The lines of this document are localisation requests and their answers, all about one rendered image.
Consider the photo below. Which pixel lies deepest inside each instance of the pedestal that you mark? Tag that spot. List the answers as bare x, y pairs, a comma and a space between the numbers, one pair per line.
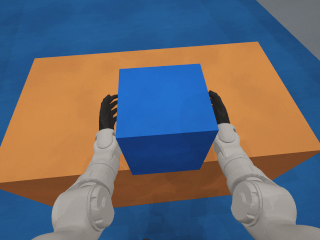
49, 141

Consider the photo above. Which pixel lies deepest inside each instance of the robot left upper arm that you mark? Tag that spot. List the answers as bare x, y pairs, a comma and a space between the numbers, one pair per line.
81, 214

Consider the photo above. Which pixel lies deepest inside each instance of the robot left forearm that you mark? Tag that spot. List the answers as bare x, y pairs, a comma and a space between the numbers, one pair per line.
104, 165

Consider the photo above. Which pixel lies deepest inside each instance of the left robot hand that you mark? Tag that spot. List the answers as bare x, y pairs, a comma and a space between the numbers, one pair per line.
106, 119

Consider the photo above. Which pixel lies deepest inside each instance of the right robot hand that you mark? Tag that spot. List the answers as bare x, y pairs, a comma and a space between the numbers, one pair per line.
219, 109

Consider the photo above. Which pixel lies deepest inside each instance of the carton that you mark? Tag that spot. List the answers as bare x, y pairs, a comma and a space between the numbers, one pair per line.
165, 120

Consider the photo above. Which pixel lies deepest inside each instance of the robot right upper arm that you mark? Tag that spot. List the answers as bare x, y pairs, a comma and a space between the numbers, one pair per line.
268, 212

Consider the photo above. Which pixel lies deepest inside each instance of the robot right forearm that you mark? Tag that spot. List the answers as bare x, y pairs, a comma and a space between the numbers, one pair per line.
234, 162

